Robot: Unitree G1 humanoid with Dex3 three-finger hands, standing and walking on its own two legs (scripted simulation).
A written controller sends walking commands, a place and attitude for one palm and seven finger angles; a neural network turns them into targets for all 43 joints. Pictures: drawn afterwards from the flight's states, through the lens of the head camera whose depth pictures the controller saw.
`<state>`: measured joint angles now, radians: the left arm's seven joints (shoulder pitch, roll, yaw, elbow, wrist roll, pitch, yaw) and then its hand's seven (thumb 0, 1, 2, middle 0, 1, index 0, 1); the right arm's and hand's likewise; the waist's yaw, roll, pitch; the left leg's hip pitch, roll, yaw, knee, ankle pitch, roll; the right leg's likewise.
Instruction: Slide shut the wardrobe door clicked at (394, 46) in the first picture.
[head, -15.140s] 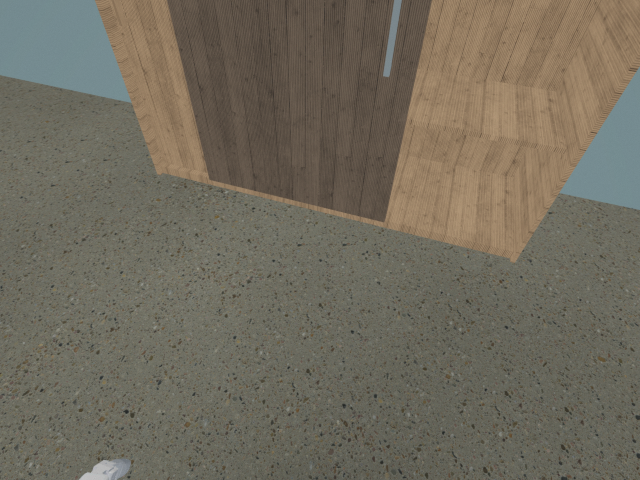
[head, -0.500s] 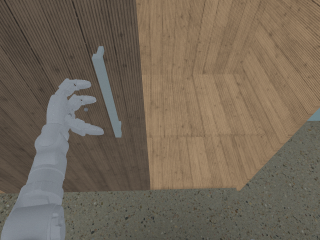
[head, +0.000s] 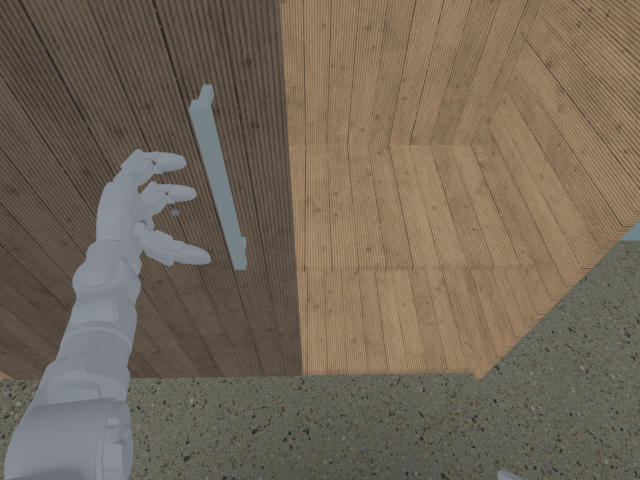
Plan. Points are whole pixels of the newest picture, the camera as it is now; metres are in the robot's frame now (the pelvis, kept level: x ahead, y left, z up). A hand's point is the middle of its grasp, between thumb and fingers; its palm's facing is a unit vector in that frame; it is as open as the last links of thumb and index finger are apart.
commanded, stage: move the hooked fingers beside the handle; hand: left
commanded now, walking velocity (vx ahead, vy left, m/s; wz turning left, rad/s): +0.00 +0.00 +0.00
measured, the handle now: (226, 192) +0.46 +0.13 +0.10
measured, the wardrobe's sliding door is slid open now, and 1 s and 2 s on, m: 0.54 0.54 0.54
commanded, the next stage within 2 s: feel for the door with the fingertips in 0.12 s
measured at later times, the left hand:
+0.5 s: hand (197, 218) +0.41 +0.16 +0.10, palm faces +0.00 -1.00 -0.02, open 13.9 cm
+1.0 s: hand (207, 216) +0.41 +0.15 +0.11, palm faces +0.03 -1.00 -0.01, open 13.9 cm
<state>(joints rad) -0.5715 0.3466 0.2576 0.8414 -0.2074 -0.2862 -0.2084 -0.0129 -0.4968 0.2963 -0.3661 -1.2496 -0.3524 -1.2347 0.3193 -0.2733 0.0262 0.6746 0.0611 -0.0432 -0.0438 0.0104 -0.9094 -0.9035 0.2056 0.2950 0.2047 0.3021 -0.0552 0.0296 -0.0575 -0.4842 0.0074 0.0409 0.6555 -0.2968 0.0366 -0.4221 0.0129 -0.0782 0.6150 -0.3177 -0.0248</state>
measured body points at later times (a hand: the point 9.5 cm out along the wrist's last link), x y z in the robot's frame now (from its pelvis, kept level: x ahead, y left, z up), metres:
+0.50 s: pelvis +0.00 +0.01 +0.00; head +0.04 +0.01 +0.45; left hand +0.40 +0.22 +0.11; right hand +0.10 -0.24 -0.12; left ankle +0.02 +0.09 -0.72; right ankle -0.01 -0.10 -0.72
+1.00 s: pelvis +0.00 -0.01 +0.00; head +0.03 -0.02 +0.45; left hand +0.40 +0.20 +0.11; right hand +0.09 -0.27 -0.11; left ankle +0.02 +0.09 -0.72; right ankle -0.01 -0.10 -0.72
